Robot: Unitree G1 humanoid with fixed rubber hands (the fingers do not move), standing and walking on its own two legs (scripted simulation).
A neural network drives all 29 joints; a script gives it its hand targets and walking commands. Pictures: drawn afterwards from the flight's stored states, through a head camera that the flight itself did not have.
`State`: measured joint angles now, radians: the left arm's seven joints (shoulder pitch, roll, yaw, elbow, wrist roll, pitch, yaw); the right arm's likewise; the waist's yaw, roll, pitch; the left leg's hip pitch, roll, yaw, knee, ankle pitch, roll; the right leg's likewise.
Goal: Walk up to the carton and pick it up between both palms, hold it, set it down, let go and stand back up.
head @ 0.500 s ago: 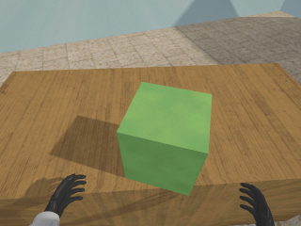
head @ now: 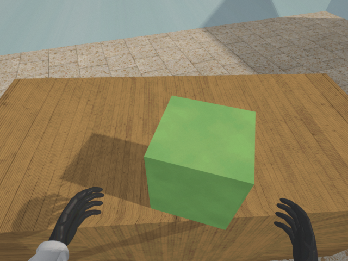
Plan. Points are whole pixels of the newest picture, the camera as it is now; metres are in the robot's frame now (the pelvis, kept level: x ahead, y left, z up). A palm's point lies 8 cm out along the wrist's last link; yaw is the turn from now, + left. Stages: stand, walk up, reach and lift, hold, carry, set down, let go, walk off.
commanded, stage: reach and lift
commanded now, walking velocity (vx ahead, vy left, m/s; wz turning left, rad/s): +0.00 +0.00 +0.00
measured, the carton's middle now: (199, 163) +0.36 -0.04 +0.01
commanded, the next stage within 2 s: none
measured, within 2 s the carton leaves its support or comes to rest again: neither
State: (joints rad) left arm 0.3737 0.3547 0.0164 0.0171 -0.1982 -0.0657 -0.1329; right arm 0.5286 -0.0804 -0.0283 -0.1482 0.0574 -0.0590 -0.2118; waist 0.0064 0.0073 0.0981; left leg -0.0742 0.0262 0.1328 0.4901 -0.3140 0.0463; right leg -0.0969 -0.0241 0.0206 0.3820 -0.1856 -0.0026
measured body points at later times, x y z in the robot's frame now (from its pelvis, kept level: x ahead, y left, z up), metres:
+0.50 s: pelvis +0.01 +0.00 +0.00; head +0.01 +0.01 +0.45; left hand +0.27 +0.21 +0.07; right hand +0.22 -0.21 +0.07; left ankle -0.02 +0.07 -0.74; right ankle +0.03 -0.17 -0.74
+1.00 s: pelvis +0.01 +0.00 +0.00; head +0.01 +0.01 +0.45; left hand +0.33 +0.19 +0.12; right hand +0.29 -0.19 +0.10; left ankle -0.02 +0.07 -0.74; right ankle +0.03 -0.17 -0.74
